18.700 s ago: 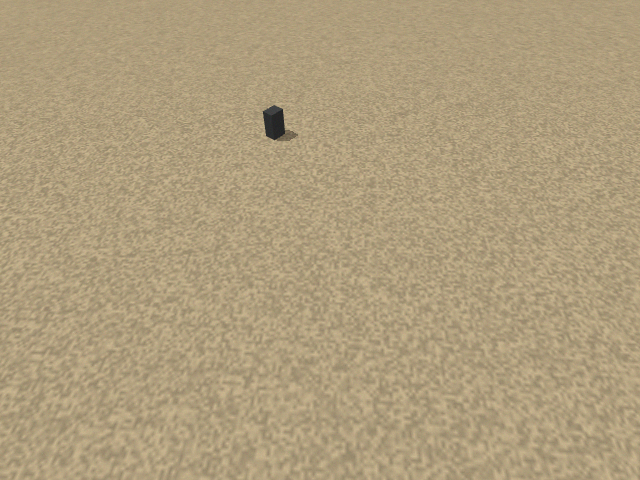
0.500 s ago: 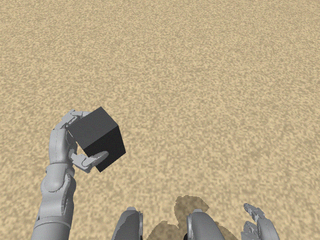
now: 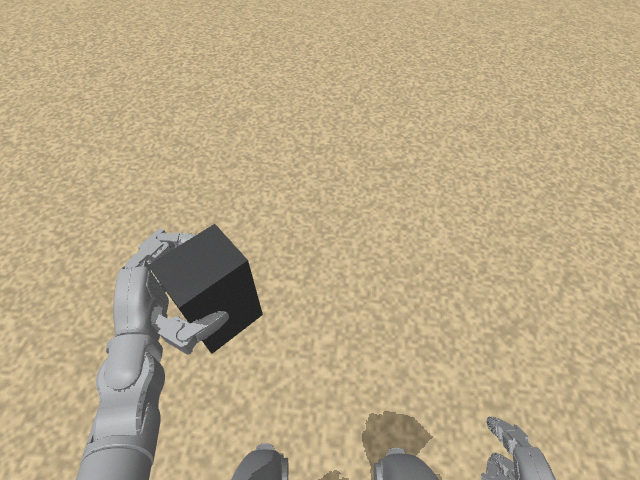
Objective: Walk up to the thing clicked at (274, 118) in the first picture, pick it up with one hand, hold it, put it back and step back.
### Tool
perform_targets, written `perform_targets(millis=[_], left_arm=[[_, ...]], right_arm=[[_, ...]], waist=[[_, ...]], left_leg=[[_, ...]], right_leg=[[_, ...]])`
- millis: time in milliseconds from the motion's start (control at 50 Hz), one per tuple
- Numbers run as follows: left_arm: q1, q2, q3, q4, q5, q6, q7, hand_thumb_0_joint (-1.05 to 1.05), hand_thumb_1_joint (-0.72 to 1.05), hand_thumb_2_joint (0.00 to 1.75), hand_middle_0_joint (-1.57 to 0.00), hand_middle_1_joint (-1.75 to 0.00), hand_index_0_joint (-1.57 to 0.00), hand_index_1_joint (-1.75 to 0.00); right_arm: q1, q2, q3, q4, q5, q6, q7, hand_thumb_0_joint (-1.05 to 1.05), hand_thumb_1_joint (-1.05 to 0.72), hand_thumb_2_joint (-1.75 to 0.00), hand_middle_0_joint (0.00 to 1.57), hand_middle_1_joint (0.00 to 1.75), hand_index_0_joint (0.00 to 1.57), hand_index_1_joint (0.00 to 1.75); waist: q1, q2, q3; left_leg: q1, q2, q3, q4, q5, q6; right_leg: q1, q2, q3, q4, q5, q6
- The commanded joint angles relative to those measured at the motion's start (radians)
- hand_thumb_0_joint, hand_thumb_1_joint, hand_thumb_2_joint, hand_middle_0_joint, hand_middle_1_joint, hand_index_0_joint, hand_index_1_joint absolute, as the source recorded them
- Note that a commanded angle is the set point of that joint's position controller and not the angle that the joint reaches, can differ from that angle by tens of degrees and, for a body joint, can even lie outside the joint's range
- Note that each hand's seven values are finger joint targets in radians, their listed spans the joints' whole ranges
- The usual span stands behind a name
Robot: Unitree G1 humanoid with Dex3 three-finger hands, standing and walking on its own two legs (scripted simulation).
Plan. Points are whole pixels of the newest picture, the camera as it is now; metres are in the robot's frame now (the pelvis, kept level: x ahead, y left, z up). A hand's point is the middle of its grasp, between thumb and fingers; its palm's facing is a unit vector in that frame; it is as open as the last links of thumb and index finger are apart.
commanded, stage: lift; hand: left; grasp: from the side
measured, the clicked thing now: (213, 293) +0.34 +0.16 +0.01
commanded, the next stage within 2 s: hold in 0.28 s
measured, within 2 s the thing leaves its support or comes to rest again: neither
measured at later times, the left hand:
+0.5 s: hand (198, 273) +0.35 +0.17 +0.06, palm faces +0.09 -1.00 +0.01, open 11.3 cm
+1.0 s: hand (193, 272) +0.34 +0.17 +0.07, palm faces +0.09 -1.00 +0.01, open 11.2 cm
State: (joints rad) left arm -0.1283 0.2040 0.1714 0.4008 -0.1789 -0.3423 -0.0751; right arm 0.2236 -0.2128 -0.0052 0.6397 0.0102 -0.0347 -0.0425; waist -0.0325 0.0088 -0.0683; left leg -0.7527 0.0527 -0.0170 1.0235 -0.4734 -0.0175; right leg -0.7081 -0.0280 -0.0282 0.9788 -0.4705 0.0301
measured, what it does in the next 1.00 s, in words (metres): stands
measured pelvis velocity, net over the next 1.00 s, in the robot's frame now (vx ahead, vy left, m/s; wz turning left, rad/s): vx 0.01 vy -0.01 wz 0.00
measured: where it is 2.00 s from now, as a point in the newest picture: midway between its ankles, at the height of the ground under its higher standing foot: outside the picture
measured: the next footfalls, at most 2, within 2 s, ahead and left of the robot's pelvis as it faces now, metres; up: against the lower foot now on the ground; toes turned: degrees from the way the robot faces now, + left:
none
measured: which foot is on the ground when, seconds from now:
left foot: down 0.00-1.00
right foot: down 0.00-1.00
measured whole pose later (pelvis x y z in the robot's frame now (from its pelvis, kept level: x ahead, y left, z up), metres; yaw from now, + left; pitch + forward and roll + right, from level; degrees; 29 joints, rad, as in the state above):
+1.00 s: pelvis +0.01 -0.01 +0.03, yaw +0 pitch +7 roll -1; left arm -0.15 0.19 0.18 0.46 -0.18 -0.34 -0.10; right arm 0.22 -0.21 -0.01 0.65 0.01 0.01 -0.04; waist -0.02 0.01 -0.03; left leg -0.55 0.05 -0.01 0.85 -0.42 -0.03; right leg -0.52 -0.03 -0.03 0.82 -0.42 0.02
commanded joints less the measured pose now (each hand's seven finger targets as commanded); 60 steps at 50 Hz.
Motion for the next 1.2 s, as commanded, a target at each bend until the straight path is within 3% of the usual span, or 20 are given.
perform_targets(millis=[0,100,260,300,340,420,540,620,640,720,760,820,920,940,960,980,1000,1060,1120,1180], left_arm=[[-0.257,0.130,0.049,-0.227,-0.012,-0.092,-0.002,0.00,0.06,1.26,-1.24,-1.42,-1.26,-1.42],[-0.262,0.115,0.033,-0.230,-0.020,-0.090,-0.015,0.00,0.08,1.26,-1.24,-1.42,-1.26,-1.42],[-0.264,0.128,0.058,-0.214,-0.024,-0.095,-0.024,0.00,0.06,1.24,-1.23,-1.41,-1.25,-1.41],[-0.269,0.116,0.041,-0.202,-0.021,-0.095,-0.028,0.00,0.06,1.25,-1.24,-1.42,-1.26,-1.42],[-0.273,0.125,0.059,-0.203,-0.024,-0.098,-0.029,0.00,0.06,1.26,-1.23,-1.42,-1.25,-1.42],[-0.283,0.118,0.048,-0.202,-0.023,-0.098,-0.032,0.00,0.06,1.16,-1.22,-1.37,-1.24,-1.37],[-0.271,0.118,0.054,-0.204,-0.028,-0.096,-0.038,0.00,0.06,1.15,-1.22,-1.37,-1.24,-1.36],[-0.276,0.116,0.053,-0.192,-0.024,-0.095,-0.034,0.00,0.04,1.16,-1.22,-1.37,-1.24,-1.37],[-0.272,0.125,0.063,-0.205,-0.027,-0.097,-0.032,0.00,0.03,1.16,-1.22,-1.38,-1.24,-1.37],[-0.278,0.134,0.067,-0.228,-0.027,-0.096,-0.030,0.00,0.05,1.16,-1.22,-1.37,-1.24,-1.37],[-0.270,0.113,0.038,-0.211,-0.019,-0.089,-0.034,0.00,0.06,1.16,-1.24,-1.39,-1.26,-1.38],[-0.283,0.132,0.061,-0.206,-0.021,-0.087,-0.031,0.00,0.05,1.16,-1.23,-1.38,-1.25,-1.37],[-0.304,0.101,0.029,-0.180,-0.019,-0.087,-0.032,0.00,0.05,1.18,-1.24,-1.40,-1.26,-1.39],[-0.341,0.145,0.061,-0.245,-0.018,-0.097,-0.033,0.00,0.06,1.18,-1.24,-1.40,-1.27,-1.40],[-0.271,0.116,0.046,-0.151,-0.013,-0.085,-0.034,0.00,0.06,1.17,-1.24,-1.40,-1.27,-1.39],[-0.271,0.100,0.030,-0.176,-0.017,-0.085,-0.038,0.00,0.06,1.17,-1.24,-1.40,-1.27,-1.39],[-0.330,0.123,0.038,-0.249,-0.019,-0.097,-0.036,0.00,0.03,1.18,-1.25,-1.41,-1.27,-1.40],[-0.276,0.111,0.047,-0.178,-0.021,-0.087,-0.030,0.00,0.06,1.16,-1.23,-1.38,-1.25,-1.37],[-0.295,0.099,0.025,-0.226,-0.024,-0.089,-0.027,0.00,0.07,1.17,-1.22,-1.39,-1.25,-1.38],[-0.281,0.124,0.052,-0.199,-0.015,-0.085,-0.017,0.00,0.03,1.17,-1.23,-1.39,-1.25,-1.38]], right_arm=[[-0.005,-0.146,-0.056,-0.118,0.000,-0.032,-0.003,0.00,-0.90,-0.90,0.20,0.30,0.20,0.30],[0.008,-0.146,-0.054,-0.111,-0.002,-0.026,-0.007,0.00,-0.90,-0.90,0.20,0.30,0.20,0.30],[0.000,-0.144,-0.055,-0.110,-0.004,-0.011,-0.002,0.00,-0.90,-0.90,0.20,0.30,0.20,0.30],[-0.004,-0.144,-0.055,-0.110,-0.004,-0.008,0.000,0.00,-0.90,-0.90,0.20,0.30,0.20,0.30],[0.003,-0.146,-0.058,-0.107,-0.004,-0.005,0.001,0.00,-0.90,-0.90,0.20,0.30,0.20,0.30],[-0.010,-0.142,-0.055,-0.113,-0.005,0.000,0.000,0.00,-0.91,-0.90,0.20,0.30,0.20,0.30],[-0.004,-0.143,-0.056,-0.110,-0.005,0.004,-0.001,0.00,-0.91,-0.90,0.20,0.30,0.20,0.30],[-0.014,-0.144,-0.057,-0.112,-0.004,0.006,0.001,0.00,-0.91,-0.90,0.20,0.30,0.20,0.30],[-0.016,-0.143,-0.057,-0.112,-0.003,0.007,0.000,0.00,-0.91,-0.90,0.20,0.30,0.20,0.30],[-0.025,-0.140,-0.055,-0.116,-0.003,0.007,-0.004,0.00,-0.91,-0.90,0.20,0.30,0.20,0.30],[-0.032,-0.141,-0.054,-0.117,-0.002,0.007,-0.004,0.00,-0.91,-0.90,0.20,0.30,0.20,0.30],[-0.021,-0.138,-0.053,-0.104,-0.002,0.006,-0.004,0.00,-0.91,-0.90,0.20,0.30,0.20,0.30],[-0.040,-0.142,-0.054,-0.112,-0.002,0.002,-0.005,0.00,-0.91,-0.90,0.20,0.30,0.20,0.30],[-0.031,-0.139,-0.055,-0.109,-0.002,0.003,-0.005,0.00,-0.91,-0.90,0.20,0.30,0.20,0.30],[-0.031,-0.138,-0.053,-0.107,-0.005,0.004,-0.007,0.00,-0.91,-0.90,0.20,0.30,0.20,0.30],[-0.034,-0.142,-0.056,-0.113,-0.002,0.000,-0.003,0.00,-0.91,-0.90,0.20,0.30,0.20,0.30],[-0.039,-0.140,-0.055,-0.113,-0.002,-0.003,0.001,0.00,-0.91,-0.90,0.20,0.30,0.20,0.30],[-0.050,-0.143,-0.055,-0.118,0.001,0.001,-0.002,0.00,-0.91,-0.90,0.20,0.30,0.20,0.30],[-0.035,-0.140,-0.052,-0.110,0.001,-0.004,-0.002,0.00,-0.91,-0.90,0.20,0.30,0.20,0.30],[-0.028,-0.141,-0.054,-0.107,0.001,-0.005,-0.002,0.00,-0.91,-0.90,0.20,0.30,0.20,0.30]], waist=[[0.007,0.042,-0.287],[-0.004,0.025,-0.327],[0.010,0.013,-0.305],[0.003,0.020,-0.274],[0.007,0.011,-0.309],[0.004,0.010,-0.269],[0.005,0.014,-0.301],[0.004,0.006,-0.249],[0.017,0.006,-0.264],[0.014,0.005,-0.282],[0.008,0.007,-0.242],[0.008,0.014,-0.264],[0.001,-0.007,-0.201],[0.018,0.036,-0.281],[0.003,0.002,-0.246],[0.007,0.001,-0.232],[0.015,0.046,-0.260],[0.012,-0.002,-0.208],[0.008,0.012,-0.256],[0.014,0.017,-0.250]], left_leg=[[0.221,-0.026,-0.002,-0.188,0.223,0.009],[0.258,-0.032,0.017,-0.168,0.351,0.014],[0.274,-0.033,0.021,-0.197,0.358,0.015],[0.284,-0.030,0.016,-0.212,0.342,0.012],[0.296,-0.031,0.019,-0.207,0.368,0.015],[0.289,-0.035,0.026,-0.221,0.340,0.016],[0.331,-0.032,0.023,-0.227,0.391,0.016],[0.323,-0.030,0.020,-0.250,0.345,0.015],[0.319,-0.033,0.023,-0.252,0.343,0.015],[0.326,-0.039,0.032,-0.254,0.341,0.019],[0.329,-0.039,0.035,-0.264,0.328,0.018],[0.352,-0.035,0.027,-0.266,0.362,0.018],[0.325,-0.034,0.029,-0.290,0.278,0.017],[0.366,-0.038,0.033,-0.283,0.320,0.016],[0.352,-0.038,0.030,-0.277,0.329,0.019],[0.349,-0.035,0.026,-0.290,0.323,0.017],[0.372,-0.036,0.027,-0.295,0.321,0.013],[0.341,-0.034,0.023,-0.308,0.266,0.012],[0.374,-0.033,0.023,-0.305,0.314,0.012],[0.377,-0.031,0.023,-0.302,0.350,0.012]], right_leg=[[0.130,0.039,-0.027,-0.141,0.248,-0.041],[0.201,0.035,-0.012,-0.157,0.391,-0.032],[0.245,0.035,-0.011,-0.182,0.401,-0.030],[0.230,0.036,-0.016,-0.187,0.373,-0.032],[0.247,0.035,-0.013,-0.190,0.403,-0.030],[0.255,0.033,-0.009,-0.209,0.392,-0.027],[0.278,0.035,-0.012,-0.215,0.426,-0.027],[0.267,0.036,-0.016,-0.226,0.378,-0.028],[0.286,0.033,-0.014,-0.233,0.379,-0.028],[0.317,0.029,-0.005,-0.251,0.399,-0.022],[0.296,0.030,-0.006,-0.258,0.385,-0.024],[0.309,0.033,-0.012,-0.254,0.401,-0.025],[0.278,0.032,-0.012,-0.272,0.324,-0.029],[0.309,0.027,-0.007,-0.271,0.363,-0.028],[0.307,0.028,-0.009,-0.272,0.373,-0.024],[0.306,0.033,-0.014,-0.267,0.365,-0.028],[0.304,0.031,-0.014,-0.266,0.357,-0.032],[0.288,0.036,-0.020,-0.282,0.297,-0.033],[0.314,0.034,-0.018,-0.277,0.346,-0.031],[0.323,0.035,-0.019,-0.274,0.374,-0.031]])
